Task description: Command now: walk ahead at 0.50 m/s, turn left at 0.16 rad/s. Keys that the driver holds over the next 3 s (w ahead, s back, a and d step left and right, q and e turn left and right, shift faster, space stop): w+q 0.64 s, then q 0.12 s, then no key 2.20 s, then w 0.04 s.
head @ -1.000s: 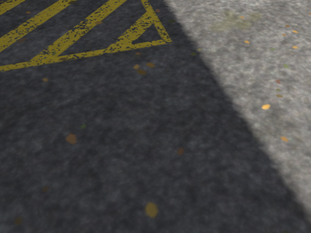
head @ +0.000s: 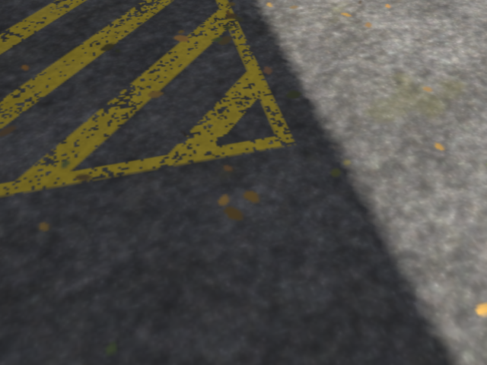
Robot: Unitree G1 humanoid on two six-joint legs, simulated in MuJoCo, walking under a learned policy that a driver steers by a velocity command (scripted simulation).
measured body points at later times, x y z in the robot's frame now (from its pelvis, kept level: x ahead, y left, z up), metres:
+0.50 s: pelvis +0.28 -0.05 +0.00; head +0.30 -0.05 +0.45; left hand +0.33 +0.24 -0.11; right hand +0.41 -0.31 -0.13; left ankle +0.20 +0.08 -0.66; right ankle +0.33 -0.15 -0.74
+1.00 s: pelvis +0.46 +0.07 -0.01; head +0.50 +0.11 +0.43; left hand +0.43 +0.38 -0.14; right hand +0.73 -0.09 -0.11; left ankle +0.51 +0.17 -0.74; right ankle +0.50 -0.10 -0.66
